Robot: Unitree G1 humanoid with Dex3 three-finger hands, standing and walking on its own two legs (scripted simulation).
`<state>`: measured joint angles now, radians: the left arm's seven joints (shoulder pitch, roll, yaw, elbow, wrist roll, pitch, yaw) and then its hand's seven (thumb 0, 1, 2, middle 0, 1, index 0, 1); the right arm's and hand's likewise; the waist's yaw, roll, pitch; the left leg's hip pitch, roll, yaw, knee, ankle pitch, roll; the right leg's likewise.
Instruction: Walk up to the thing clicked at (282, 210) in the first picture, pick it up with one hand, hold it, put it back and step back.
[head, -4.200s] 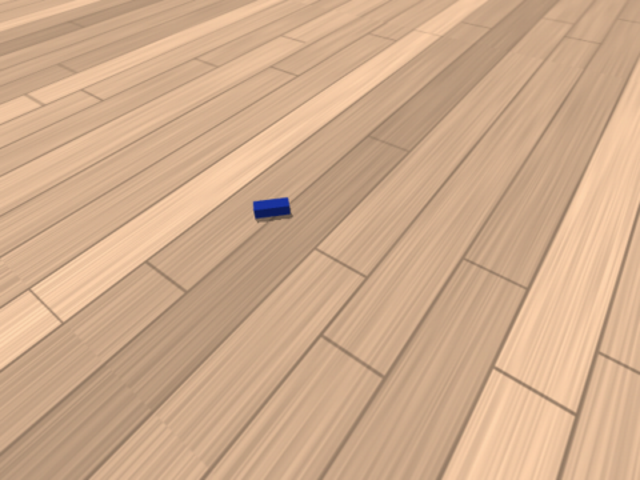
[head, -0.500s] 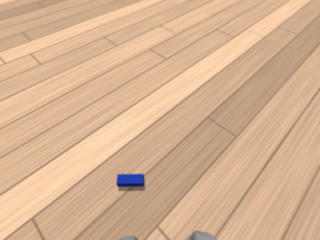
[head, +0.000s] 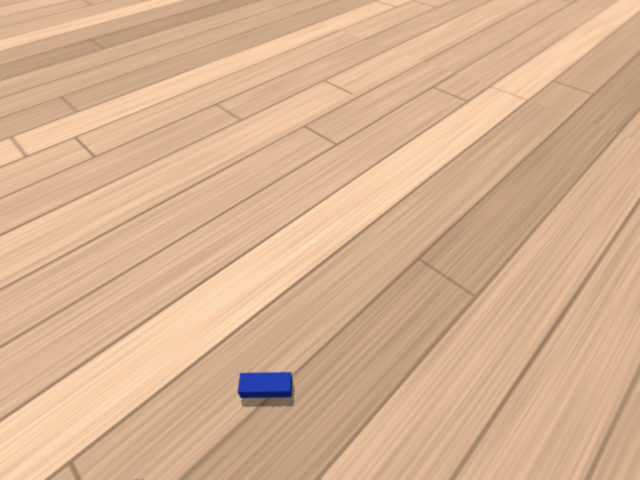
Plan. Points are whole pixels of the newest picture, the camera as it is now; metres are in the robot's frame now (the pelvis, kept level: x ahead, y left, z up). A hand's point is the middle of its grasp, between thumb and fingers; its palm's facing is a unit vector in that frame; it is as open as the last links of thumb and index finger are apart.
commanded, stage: walk up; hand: left
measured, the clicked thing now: (265, 385) +0.52 +0.20 -0.75
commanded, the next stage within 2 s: stand in 0.90 s
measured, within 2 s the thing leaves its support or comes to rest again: neither
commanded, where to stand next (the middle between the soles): +0.12 +0.00 m, yaw +1 degrees
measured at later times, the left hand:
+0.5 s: hand out of the picture +0.08 +0.25 -0.15, palm faces +0.01 -0.94 -0.33, open 7.4 cm
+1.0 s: hand out of the picture +0.11 +0.25 -0.15, palm faces -0.01 -0.94 -0.34, open 7.4 cm
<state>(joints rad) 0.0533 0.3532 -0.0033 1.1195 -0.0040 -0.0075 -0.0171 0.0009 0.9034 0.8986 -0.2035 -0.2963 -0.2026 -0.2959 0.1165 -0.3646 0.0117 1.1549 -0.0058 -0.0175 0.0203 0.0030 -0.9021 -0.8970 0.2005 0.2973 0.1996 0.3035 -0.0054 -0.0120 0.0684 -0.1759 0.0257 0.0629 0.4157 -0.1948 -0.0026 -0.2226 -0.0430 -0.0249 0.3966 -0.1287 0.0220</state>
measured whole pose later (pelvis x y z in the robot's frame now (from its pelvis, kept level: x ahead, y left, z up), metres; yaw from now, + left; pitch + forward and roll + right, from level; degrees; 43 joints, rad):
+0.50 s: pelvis +0.02 +0.00 +0.01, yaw +1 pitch -2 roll +0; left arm 0.09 0.34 0.01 1.18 0.01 -0.01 -0.01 0.00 0.90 0.90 -0.20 -0.30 -0.20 -0.30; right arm 0.05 -0.35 0.00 1.17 0.00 -0.01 0.02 0.00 -0.90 -0.90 0.20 0.30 0.20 0.30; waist 0.02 0.01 0.06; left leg -0.12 0.02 0.04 0.33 -0.17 -0.01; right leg -0.16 -0.04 -0.05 0.31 -0.11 0.02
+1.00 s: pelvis +0.03 +0.00 +0.01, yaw +1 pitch -2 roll +0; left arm 0.08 0.34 0.00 1.15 0.01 -0.01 -0.01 0.00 0.90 0.90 -0.20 -0.30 -0.20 -0.30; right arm 0.09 -0.34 0.00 1.16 -0.01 0.00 0.02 0.00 -0.90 -0.90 0.20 0.30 0.20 0.30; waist -0.01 0.00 0.05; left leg -0.11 0.02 0.04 0.32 -0.18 -0.01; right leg -0.16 -0.04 -0.05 0.32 -0.13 0.02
